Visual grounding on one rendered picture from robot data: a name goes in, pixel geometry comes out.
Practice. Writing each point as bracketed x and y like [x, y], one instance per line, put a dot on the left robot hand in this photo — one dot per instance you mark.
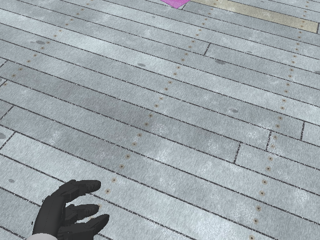
[55, 219]

